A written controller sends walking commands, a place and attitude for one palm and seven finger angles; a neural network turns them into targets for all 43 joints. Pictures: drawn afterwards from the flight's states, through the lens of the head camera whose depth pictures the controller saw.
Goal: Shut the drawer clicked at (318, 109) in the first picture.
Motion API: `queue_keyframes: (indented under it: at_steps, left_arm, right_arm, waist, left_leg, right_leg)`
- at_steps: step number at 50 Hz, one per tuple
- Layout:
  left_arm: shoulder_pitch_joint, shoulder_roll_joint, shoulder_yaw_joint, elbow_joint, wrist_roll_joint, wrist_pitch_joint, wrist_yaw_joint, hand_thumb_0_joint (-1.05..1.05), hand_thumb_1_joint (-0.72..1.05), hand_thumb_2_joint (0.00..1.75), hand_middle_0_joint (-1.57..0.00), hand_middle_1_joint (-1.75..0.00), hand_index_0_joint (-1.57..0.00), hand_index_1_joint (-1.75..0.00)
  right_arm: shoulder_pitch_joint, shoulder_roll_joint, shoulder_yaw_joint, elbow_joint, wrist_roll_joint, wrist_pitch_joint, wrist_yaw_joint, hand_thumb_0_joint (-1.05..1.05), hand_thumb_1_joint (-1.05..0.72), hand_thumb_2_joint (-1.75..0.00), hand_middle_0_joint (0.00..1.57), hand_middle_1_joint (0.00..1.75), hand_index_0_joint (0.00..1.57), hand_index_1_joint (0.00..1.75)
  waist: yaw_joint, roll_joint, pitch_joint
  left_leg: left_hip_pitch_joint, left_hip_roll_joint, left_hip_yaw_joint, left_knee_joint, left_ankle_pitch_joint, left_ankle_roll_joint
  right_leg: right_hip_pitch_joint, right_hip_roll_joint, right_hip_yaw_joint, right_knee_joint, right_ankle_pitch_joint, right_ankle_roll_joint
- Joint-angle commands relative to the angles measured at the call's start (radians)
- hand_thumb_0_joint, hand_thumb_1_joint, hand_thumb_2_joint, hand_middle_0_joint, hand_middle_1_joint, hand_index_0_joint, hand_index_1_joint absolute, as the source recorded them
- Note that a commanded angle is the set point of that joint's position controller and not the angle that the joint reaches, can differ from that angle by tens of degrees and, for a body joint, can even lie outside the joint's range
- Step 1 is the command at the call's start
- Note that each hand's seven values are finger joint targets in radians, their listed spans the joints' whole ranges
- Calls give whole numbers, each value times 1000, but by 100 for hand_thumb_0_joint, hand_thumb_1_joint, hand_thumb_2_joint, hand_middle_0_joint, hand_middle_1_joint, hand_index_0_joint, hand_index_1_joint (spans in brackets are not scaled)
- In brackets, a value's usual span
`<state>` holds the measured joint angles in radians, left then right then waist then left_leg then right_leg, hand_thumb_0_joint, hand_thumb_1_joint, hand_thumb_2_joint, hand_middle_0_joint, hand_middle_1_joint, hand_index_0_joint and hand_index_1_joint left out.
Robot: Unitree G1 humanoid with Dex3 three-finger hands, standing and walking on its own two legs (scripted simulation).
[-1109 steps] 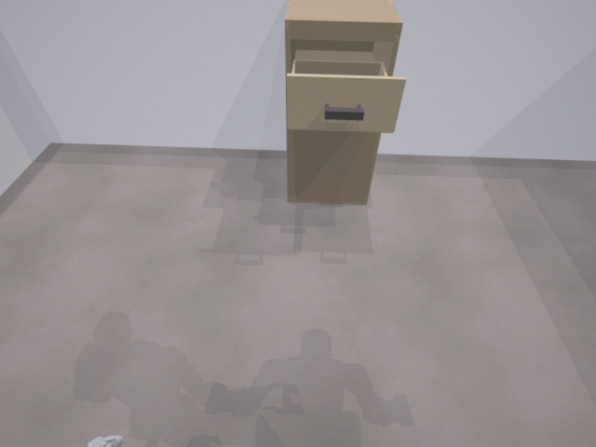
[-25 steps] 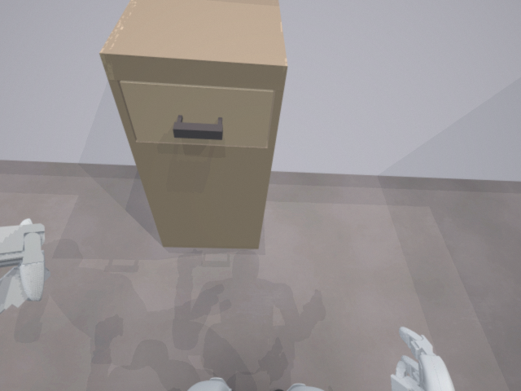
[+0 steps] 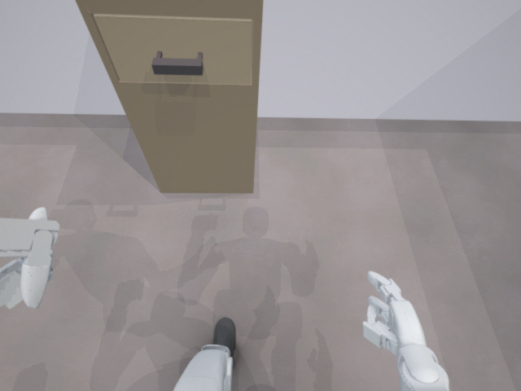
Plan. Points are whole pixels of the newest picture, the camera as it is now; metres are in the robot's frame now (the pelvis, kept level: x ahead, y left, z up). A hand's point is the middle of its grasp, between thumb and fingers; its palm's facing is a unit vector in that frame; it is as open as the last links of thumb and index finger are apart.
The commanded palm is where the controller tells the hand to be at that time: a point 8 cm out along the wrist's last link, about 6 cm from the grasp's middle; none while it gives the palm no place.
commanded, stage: stop stepping back and stand still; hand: left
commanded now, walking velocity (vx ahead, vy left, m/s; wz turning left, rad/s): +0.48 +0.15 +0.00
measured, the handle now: (179, 61) +0.82 +0.24 -0.06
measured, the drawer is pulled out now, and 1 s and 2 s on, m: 0.00 0.00 0.00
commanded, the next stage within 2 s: let the arm hang, fingers relaxed in 0.94 s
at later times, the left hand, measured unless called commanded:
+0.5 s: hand out of the picture +0.09 +0.24 +0.21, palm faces +0.42 -0.75 -0.52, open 3.2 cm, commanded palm +0.04 +0.28 +0.19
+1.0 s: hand out of the picture +0.09 +0.27 +0.20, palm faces +0.42 -0.74 -0.53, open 3.2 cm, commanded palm +0.03 +0.30 +0.19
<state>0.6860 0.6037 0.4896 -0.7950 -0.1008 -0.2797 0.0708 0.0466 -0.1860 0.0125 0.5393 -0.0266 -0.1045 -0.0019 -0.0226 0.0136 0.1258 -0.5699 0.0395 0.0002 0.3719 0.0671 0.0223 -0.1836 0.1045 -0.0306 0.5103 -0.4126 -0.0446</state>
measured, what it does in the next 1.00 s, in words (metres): steps on the spot: left foot, then left foot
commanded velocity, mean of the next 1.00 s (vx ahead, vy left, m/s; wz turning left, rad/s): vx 0.15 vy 0.01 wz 0.00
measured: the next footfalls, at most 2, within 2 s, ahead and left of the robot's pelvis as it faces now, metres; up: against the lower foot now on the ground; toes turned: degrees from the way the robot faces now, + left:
left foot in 0.34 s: -0.07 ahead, +0.14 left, +0.00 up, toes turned +8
left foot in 0.78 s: -0.04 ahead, +0.14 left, +0.00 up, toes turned +10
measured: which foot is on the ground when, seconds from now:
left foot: down 0.00-0.00, up 0.02-0.32, down 0.34-0.54, up 0.56-0.76, down 0.78-1.00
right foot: down 0.00-1.00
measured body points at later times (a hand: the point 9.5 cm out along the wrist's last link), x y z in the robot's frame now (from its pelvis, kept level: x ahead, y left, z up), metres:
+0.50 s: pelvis -0.08 +0.00 +0.01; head -0.08 +0.01 +0.46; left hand +0.07 +0.28 +0.23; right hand +0.11 -0.22 -0.05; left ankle -0.11 +0.13 -0.72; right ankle -0.06 -0.09 -0.72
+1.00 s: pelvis -0.08 +0.01 +0.01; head -0.07 +0.03 +0.46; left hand +0.06 +0.31 +0.23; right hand +0.08 -0.20 -0.07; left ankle -0.07 +0.14 -0.72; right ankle -0.06 -0.10 -0.72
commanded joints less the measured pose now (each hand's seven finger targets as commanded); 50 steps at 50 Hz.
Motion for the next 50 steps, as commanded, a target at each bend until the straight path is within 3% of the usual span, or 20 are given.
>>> queue_keyframes:
  at_steps: [1,3,5,10,14,16,18,21,25,26,27,28,30,35,37,39,41,44,48,50]
  left_arm:
    - [161,65,231,-24,-46,-33,45,0,90,90,-140,-160,-140,-160]
    - [108,-6,188,123,-30,29,51,0,90,90,-140,-160,-140,-160]
    - [-13,-47,79,209,9,47,70,0,90,90,-140,-160,-140,-160]
    - [-246,-137,-151,184,76,57,99,0,90,90,-140,-160,-140,-160]
    - [-255,-34,-75,-68,93,30,115,0,90,90,-140,-160,-140,-160]
    - [-154,45,18,-149,77,10,120,0,90,90,-140,-160,-140,-160]
    - [-95,18,26,-159,76,-16,111,0,90,90,-140,-160,-140,-160]
    - [-40,-5,59,-85,59,7,104,0,90,90,-140,-160,-140,-160]
    - [-33,-76,25,113,53,23,91,0,90,90,-140,-160,-140,-160]
    - [-15,-100,-6,172,52,32,87,0,90,90,-140,-160,-140,-160]
    - [-65,-71,-7,168,55,42,89,0,90,90,-140,-160,-140,-160]
    - [-134,-69,-18,171,59,34,83,0,90,90,-140,-160,-140,-160]
    - [-191,-71,-27,173,70,27,69,0,90,90,-140,-160,-140,-160]
    - [-280,-58,-74,-54,88,14,93,0,90,90,-140,-160,-140,-160]
    - [-257,-37,-63,-156,88,3,103,0,90,90,-140,-160,-140,-160]
    - [-230,-44,-39,-233,103,-26,119,0,90,90,-140,-160,-140,-160]
    - [-169,13,47,-170,101,-38,123,0,90,90,-140,-160,-140,-160]
    - [-16,-29,61,-56,77,-5,108,0,90,90,-140,-160,-140,-160]
    - [14,-62,35,57,66,-2,94,0,90,90,-140,-160,-140,-160]
    - [-22,-45,34,86,64,3,92,0,90,90,-140,-160,-140,-160]
  right_arm:
    - [0,-144,-99,-115,59,24,-25,0,-90,-90,20,30,20,30]
    - [6,-81,-80,-77,58,48,-41,0,-90,-90,20,30,20,30]
    - [-12,-98,-63,-88,57,36,-64,0,-90,-90,20,30,20,30]
    - [46,-151,-66,-67,48,-18,-89,0,-90,-90,20,30,20,30]
    - [60,-148,-59,-104,44,-29,-87,0,-90,-90,20,30,20,30]
    - [86,-156,-60,-114,40,-29,-85,0,-90,-90,20,30,20,30]
    - [122,-144,-56,-112,40,-39,-60,0,-90,-90,20,30,20,30]
    - [128,-123,-61,-94,36,-65,-50,0,-90,-90,20,30,20,30]
    - [96,-158,-67,-81,42,-53,-54,0,-90,-90,20,30,20,30]
    - [76,-153,-72,-97,45,-39,-55,0,-90,-90,20,30,20,30]
    - [50,-145,-80,-108,49,-26,-49,0,-90,-90,20,30,20,30]
    - [48,-156,-84,-96,41,-21,-49,0,-90,-90,20,30,20,30]
    - [95,-140,-68,-61,26,-9,-52,0,-90,-90,20,30,20,30]
    - [66,-108,-37,-61,11,-33,-87,0,-90,-90,20,30,20,30]
    - [91,-124,-37,-66,3,-64,-103,0,-90,-90,20,30,20,30]
    - [110,-137,-32,-83,0,-86,-91,0,-90,-90,20,30,20,30]
    - [121,-109,-44,-77,3,-98,-83,0,-90,-90,20,30,20,30]
    - [122,-109,-54,-56,22,-95,-54,0,-90,-90,20,30,20,30]
    - [102,-133,-58,-71,33,-66,-52,0,-90,-90,20,30,20,30]
    - [96,-123,-62,-79,31,-50,-54,0,-90,-90,20,30,20,30]
  waist:
    - [54,-340,-229]
    - [-1,-149,-184]
    - [-9,-80,-121]
    - [31,-239,-120]
    - [33,-205,-198]
    - [18,14,-295]
    - [18,271,-317]
    - [3,293,-203]
    - [37,51,-112]
    - [47,-122,-69]
    - [40,-365,-53]
    - [37,-333,-24]
    - [-6,-252,-45]
    - [3,-117,-126]
    - [-4,70,-162]
    - [6,488,-134]
    - [17,236,-145]
    - [26,204,-187]
    - [19,124,-142]
    - [3,-144,-106]
  left_leg:
    - [51,-129,-56,809,-544,-60]
    - [-24,-27,-59,754,-406,-53]
    - [34,0,12,594,-394,-50]
    - [114,-56,94,345,-415,15]
    - [217,-57,94,108,-386,48]
    - [490,27,22,-18,-69,70]
    - [713,196,-163,59,349,132]
    - [546,235,-176,8,111,146]
    - [25,133,-21,126,-558,75]
    - [-91,10,59,348,-677,33]
    - [-133,-52,76,639,-674,3]
    - [-116,-24,-10,817,-607,4]
    - [-20,22,-20,826,-519,-3]
    - [364,14,99,343,-451,16]
    - [484,-2,71,110,-466,19]
    - [453,321,-462,-221,-750,149]
    - [384,306,-393,-151,-369,171]
    - [343,211,-134,-19,-57,111]
    - [130,152,-31,53,-277,49]
    - [99,31,40,225,-435,-8]
  right_leg:
    - [-281,-470,369,-367,236,-44]
    - [-198,-383,172,-225,419,-22]
    - [-171,-359,185,-212,485,-67]
    - [46,-346,187,-180,691,65]
    - [176,-346,174,-70,909,68]
    - [68,-243,89,129,748,93]
    - [-272,-140,16,293,88,101]
    - [-284,-114,-27,270,-123,52]
    - [138,-96,-22,32,22,35]
    - [122,-182,208,-129,-167,-15]
    - [15,-403,583,-365,-419,-98]
    - [-82,-461,643,-428,-448,-117]
    - [-219,-413,454,-384,-428,-137]
    - [-332,-343,166,-291,-304,-110]
    - [-318,-273,92,-87,-265,-65]
    - [-432,-100,-31,418,-178,25]
    - [-375,-118,32,554,-71,41]
    - [-204,-132,-23,304,-18,59]
    - [72,-107,-55,-11,106,57]
    - [14,-253,212,-194,124,-10]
